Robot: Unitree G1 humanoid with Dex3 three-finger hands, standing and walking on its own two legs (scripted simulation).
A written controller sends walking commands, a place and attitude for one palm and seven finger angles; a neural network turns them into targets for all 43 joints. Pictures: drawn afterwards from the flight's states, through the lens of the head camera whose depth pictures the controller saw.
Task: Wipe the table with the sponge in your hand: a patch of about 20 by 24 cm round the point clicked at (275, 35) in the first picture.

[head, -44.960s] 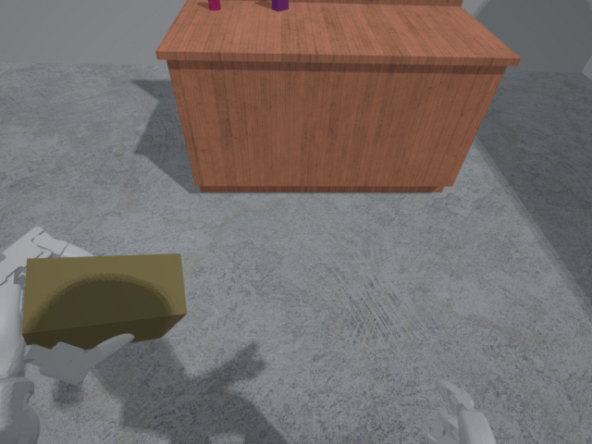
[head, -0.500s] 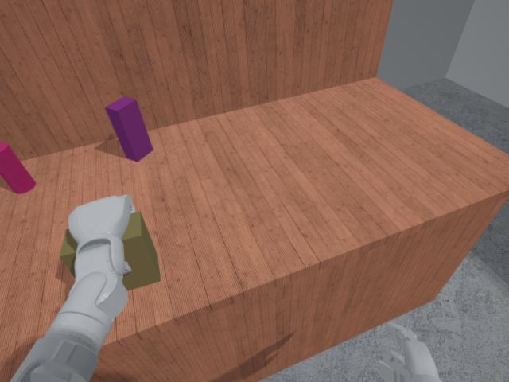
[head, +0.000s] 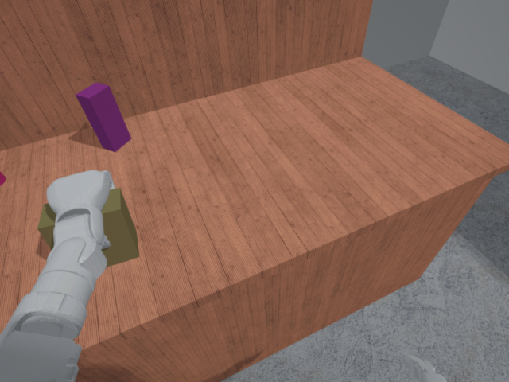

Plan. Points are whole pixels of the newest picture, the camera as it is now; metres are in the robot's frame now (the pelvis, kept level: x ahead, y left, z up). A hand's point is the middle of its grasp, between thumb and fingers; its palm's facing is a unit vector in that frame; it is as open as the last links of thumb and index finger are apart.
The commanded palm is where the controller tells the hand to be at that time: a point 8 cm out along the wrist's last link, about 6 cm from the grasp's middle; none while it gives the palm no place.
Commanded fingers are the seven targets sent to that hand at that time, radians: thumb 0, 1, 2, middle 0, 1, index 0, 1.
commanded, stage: wipe forward along the middle lane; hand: left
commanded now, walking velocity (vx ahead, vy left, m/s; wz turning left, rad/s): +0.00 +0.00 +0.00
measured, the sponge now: (98, 240) +0.35 +0.32 +0.01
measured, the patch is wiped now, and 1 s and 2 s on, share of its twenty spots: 0.90 0.90 0.90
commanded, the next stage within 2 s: slide back across to the first lane in 0.66 s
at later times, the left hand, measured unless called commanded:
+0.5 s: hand (88, 192) +0.41 +0.34 +0.07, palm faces -0.09 -0.01 -1.00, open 10.2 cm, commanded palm +0.39 +0.34 +0.10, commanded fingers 0.00 0.10 1.30 -1.20 -1.60 -1.20 -1.60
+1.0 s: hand (79, 184) +0.43 +0.37 +0.07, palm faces -0.05 -0.03 -1.00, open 10.2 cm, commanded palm +0.40 +0.37 +0.11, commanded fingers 0.00 0.10 1.30 -1.20 -1.60 -1.20 -1.60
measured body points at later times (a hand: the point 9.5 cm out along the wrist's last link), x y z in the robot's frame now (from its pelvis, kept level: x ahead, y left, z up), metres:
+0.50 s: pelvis +0.01 +0.01 +0.00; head +0.04 +0.01 +0.45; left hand +0.41 +0.34 +0.13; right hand +0.12 -0.25 -0.13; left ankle +0.01 +0.12 -0.73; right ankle +0.02 -0.09 -0.73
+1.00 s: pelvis +0.02 +0.04 +0.00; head +0.05 +0.04 +0.45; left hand +0.43 +0.37 +0.13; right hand +0.10 -0.23 -0.13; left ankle +0.01 +0.12 -0.73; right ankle +0.02 -0.09 -0.73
